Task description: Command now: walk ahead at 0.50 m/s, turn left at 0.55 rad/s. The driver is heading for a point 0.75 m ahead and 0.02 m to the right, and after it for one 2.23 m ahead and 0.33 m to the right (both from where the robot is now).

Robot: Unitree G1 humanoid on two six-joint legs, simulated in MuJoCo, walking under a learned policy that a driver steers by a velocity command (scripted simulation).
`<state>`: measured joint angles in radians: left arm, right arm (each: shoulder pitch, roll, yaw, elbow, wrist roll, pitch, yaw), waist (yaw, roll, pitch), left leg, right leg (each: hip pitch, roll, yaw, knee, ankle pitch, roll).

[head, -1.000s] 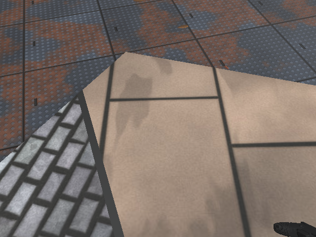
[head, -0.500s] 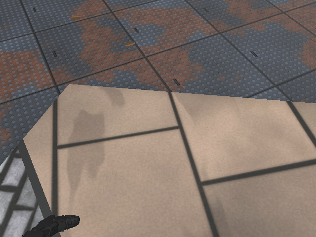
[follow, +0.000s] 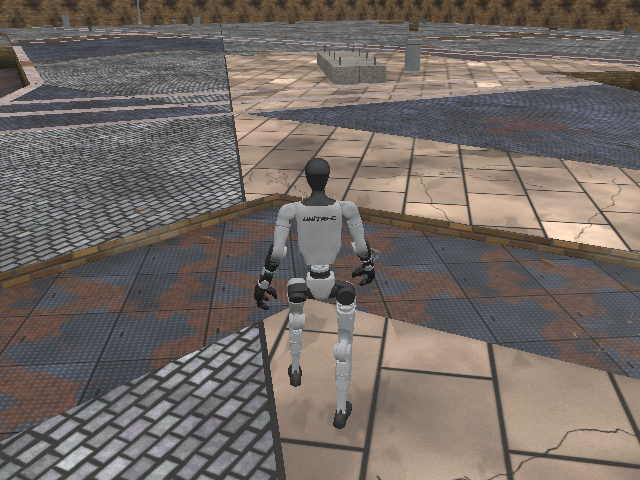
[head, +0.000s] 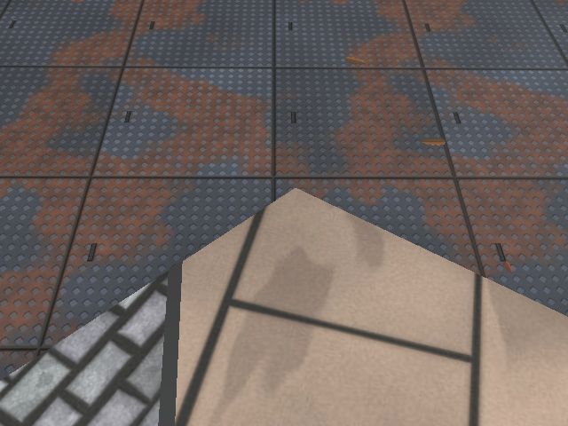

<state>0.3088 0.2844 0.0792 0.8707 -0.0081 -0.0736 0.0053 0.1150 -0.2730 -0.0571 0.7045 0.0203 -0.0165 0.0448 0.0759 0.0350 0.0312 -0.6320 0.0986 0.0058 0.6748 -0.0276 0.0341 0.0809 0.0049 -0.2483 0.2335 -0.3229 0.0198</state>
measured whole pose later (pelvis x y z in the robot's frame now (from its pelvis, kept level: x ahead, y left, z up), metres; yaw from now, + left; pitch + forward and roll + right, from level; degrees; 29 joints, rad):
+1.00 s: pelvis +0.57 -0.01 +0.01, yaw -13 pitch +2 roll +0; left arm 0.39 0.24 0.05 0.90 0.09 -0.12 -0.10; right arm 0.15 -0.24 0.00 0.78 -0.08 -0.03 0.04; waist 0.04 0.02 -0.01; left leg -0.72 0.10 -0.06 0.77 0.05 -0.03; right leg -0.06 0.11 -0.01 0.29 -0.27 -0.12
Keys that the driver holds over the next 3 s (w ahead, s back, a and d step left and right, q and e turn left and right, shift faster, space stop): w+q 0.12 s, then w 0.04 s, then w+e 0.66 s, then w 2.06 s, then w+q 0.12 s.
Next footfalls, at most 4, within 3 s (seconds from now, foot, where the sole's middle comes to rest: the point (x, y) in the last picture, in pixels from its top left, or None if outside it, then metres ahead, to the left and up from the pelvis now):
0.08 left None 0.21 0.12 -0.77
0.62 right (335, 405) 0.53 -0.06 -0.77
1.20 left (297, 257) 0.93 0.06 -0.77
1.84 right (413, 213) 1.24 -0.32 -0.91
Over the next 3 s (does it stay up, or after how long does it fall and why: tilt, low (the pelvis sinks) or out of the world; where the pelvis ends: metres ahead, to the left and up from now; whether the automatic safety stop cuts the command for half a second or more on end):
stays up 1.73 -0.33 -0.14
